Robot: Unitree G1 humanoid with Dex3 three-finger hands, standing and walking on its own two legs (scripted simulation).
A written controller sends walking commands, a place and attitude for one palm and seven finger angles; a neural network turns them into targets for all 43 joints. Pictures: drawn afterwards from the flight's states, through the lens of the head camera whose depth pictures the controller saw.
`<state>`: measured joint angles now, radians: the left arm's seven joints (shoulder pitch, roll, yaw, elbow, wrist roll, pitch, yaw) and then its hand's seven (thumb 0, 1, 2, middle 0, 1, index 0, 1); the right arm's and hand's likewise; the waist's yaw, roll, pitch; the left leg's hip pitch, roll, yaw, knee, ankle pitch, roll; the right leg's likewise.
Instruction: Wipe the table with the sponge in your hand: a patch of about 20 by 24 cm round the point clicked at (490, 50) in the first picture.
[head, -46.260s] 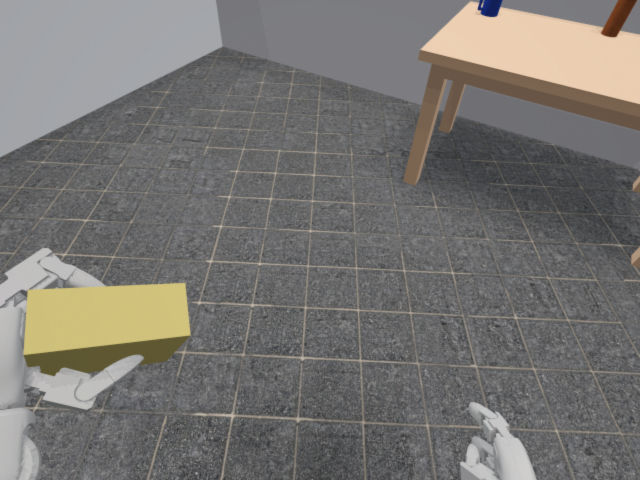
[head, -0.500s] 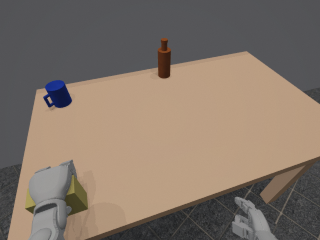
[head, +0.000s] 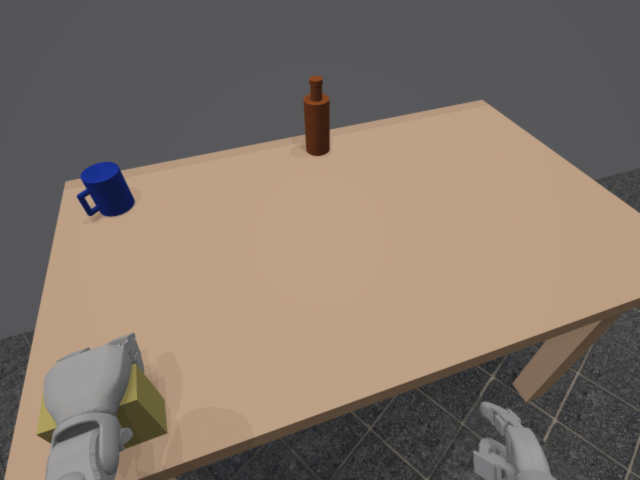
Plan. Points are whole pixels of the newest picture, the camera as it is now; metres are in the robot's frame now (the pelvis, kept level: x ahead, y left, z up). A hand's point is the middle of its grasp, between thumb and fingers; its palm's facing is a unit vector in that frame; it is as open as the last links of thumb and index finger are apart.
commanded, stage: lift the sponge slowly off the table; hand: left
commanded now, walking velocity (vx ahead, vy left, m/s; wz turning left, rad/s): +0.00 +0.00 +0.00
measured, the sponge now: (115, 420) +0.19 +0.31 -0.06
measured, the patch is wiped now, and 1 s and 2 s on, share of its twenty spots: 1.00 1.00 1.00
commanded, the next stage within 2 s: none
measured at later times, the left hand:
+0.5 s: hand (101, 411) +0.18 +0.30 +0.00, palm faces -0.05 -0.13 -0.99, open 9.4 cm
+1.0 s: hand (90, 414) +0.17 +0.29 +0.03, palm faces +0.01 -0.14 -0.99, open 9.4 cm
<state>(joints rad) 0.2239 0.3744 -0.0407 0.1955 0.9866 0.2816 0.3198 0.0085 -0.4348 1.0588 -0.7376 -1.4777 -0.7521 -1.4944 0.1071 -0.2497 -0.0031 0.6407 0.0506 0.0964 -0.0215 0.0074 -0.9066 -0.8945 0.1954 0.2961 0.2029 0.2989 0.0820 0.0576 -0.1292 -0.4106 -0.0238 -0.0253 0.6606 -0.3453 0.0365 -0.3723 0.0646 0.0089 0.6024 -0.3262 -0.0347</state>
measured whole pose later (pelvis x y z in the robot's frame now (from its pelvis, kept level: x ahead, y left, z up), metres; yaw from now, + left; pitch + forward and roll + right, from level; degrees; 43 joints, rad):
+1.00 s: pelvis -0.01 +0.02 +0.01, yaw +0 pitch -2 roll -2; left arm 0.30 0.37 -0.13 -0.05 0.96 0.38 0.21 0.00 -0.47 1.06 -0.80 -1.40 -0.81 -1.42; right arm 0.02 -0.22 0.02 0.67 0.04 0.10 -0.02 0.01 -0.91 -0.89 0.20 0.30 0.19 0.29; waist 0.14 0.07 -0.05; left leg -0.23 -0.04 -0.01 0.56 -0.29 0.06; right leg -0.18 0.05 0.03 0.49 -0.27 -0.02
